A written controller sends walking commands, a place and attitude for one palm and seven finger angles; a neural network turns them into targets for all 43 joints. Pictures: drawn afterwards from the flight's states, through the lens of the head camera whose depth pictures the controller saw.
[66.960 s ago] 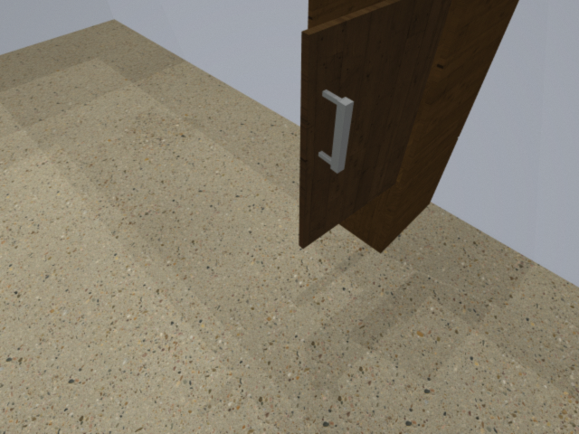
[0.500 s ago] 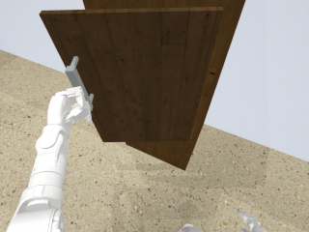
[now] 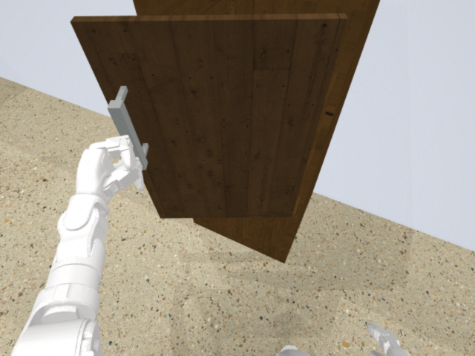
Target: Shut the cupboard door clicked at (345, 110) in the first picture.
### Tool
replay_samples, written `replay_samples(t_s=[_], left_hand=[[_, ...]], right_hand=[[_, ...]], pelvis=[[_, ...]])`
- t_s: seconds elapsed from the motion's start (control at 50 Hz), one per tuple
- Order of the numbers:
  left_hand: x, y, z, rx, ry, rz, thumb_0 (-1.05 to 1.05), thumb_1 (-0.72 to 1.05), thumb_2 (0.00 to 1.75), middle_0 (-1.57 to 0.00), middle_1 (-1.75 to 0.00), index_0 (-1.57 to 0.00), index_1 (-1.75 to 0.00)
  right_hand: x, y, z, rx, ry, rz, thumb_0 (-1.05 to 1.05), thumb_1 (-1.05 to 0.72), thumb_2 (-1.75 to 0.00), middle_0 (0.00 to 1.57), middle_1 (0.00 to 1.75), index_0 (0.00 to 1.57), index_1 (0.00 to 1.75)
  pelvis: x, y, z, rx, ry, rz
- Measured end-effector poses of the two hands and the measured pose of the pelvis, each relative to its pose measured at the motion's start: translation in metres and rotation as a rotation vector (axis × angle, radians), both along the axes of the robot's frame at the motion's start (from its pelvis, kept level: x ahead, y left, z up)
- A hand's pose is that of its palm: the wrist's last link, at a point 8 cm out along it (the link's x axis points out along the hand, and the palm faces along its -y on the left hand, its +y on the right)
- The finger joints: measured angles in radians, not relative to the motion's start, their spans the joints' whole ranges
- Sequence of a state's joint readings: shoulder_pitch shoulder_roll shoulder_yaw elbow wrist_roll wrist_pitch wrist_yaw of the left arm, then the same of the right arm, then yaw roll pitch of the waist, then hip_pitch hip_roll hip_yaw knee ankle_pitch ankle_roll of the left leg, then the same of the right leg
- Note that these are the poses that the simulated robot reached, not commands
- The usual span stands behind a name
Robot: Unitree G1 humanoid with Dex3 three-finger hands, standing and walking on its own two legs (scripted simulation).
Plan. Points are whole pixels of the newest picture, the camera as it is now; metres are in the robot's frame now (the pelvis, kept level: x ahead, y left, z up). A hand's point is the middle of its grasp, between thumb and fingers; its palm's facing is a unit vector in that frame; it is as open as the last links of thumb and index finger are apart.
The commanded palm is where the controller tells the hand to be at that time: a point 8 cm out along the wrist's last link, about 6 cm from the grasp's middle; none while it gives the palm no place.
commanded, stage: push the door shut along its arc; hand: left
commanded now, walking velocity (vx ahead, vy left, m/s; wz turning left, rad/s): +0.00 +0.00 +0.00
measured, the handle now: (132, 130) +0.50 +0.22 +0.08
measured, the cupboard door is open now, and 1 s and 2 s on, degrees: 26 16 0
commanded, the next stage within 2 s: pull the fist back off the door in 1.78 s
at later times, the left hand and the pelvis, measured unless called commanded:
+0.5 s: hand (150, 143) +0.45 +0.18 +0.10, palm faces -0.13 -0.99 -0.01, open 3.1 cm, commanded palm +0.44 +0.23 +0.09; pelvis +0.00 +0.01 -0.01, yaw +0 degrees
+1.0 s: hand (177, 115) +0.53 +0.14 +0.10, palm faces -0.25 -0.97 -0.01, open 3.1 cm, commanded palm +0.52 +0.20 +0.09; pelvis +0.00 +0.01 -0.02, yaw -1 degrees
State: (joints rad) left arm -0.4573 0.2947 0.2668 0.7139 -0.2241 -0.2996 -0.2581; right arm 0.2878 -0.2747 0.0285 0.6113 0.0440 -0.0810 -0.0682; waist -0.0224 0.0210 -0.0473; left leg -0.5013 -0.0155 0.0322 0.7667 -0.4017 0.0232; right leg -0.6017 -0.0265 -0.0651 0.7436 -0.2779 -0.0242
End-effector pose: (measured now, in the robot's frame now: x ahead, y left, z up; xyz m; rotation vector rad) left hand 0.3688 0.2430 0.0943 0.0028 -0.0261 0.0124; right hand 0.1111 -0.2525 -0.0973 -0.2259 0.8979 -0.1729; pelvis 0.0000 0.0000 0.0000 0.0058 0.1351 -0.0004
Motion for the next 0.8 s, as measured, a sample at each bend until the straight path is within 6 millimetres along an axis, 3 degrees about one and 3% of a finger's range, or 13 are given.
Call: replay_samples(t_s=[0.18,0.42,0.66,0.8], left_hand=[[0.030,-0.002,0.007,0.016,-0.011,-0.046,0.02,0.90,0.90,-1.31,-1.50,-1.31,-1.50],[0.061,-0.005,0.005,0.013,0.027,-0.117,0.01,0.90,0.90,-1.32,-1.50,-1.31,-1.50],[0.093,-0.012,0.004,0.016,0.040,-0.167,0.02,0.90,0.90,-1.31,-1.50,-1.31,-1.50],[0.112,-0.030,0.008,0.018,0.036,-0.241,0.02,0.90,0.90,-1.30,-1.50,-1.30,-1.50]], right_hand=[[-0.005,0.004,-0.003,-0.008,0.021,-0.001,0.01,-0.90,-0.90,0.20,0.30,0.20,0.30],[-0.052,-0.004,-0.017,-0.023,0.178,-0.045,0.01,-0.90,-0.90,0.20,0.30,0.20,0.30],[-0.090,-0.016,-0.018,-0.057,0.273,-0.108,0.01,-0.90,-0.90,0.20,0.30,0.20,0.30],[-0.104,-0.016,-0.020,-0.061,0.313,-0.130,0.01,-0.90,-0.90,0.20,0.30,0.20,0.30]], pelvis=[[-0.001,0.003,-0.004,-0.003,0.018,0.001],[-0.001,0.006,-0.008,-0.006,0.062,0.004],[-0.005,0.005,-0.014,-0.014,0.106,0.002],[-0.004,0.005,-0.017,-0.017,0.133,-0.002]])
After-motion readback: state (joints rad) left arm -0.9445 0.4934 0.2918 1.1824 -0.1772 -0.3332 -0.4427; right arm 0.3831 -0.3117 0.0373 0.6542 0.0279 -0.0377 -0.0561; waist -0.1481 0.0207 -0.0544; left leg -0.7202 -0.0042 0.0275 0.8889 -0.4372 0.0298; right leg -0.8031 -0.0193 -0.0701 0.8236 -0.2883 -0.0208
